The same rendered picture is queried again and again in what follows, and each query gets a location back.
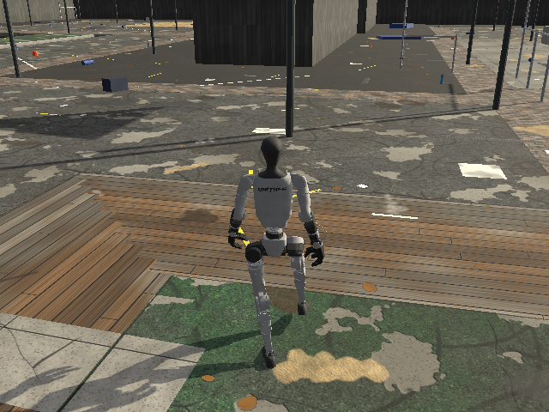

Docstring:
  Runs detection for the robot left upper arm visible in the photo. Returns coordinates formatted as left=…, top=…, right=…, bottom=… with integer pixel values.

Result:
left=233, top=174, right=255, bottom=221

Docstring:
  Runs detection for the robot right upper arm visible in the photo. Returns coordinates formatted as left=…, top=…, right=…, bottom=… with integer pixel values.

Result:
left=290, top=173, right=312, bottom=222

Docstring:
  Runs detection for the right robot hand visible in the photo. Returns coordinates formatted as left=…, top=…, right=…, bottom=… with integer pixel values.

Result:
left=305, top=245, right=325, bottom=267

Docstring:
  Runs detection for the left robot hand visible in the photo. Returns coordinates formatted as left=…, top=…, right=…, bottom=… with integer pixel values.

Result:
left=228, top=233, right=248, bottom=249

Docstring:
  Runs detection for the left robot thigh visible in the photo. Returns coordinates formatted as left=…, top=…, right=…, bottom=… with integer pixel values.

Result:
left=245, top=240, right=270, bottom=312

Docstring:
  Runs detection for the robot right forearm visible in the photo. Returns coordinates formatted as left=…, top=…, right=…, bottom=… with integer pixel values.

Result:
left=304, top=209, right=323, bottom=249

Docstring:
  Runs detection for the robot left forearm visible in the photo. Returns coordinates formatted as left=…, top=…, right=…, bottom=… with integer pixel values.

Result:
left=228, top=208, right=242, bottom=237

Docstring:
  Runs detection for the robot right foot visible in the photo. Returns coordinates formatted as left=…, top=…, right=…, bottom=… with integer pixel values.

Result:
left=298, top=301, right=309, bottom=315

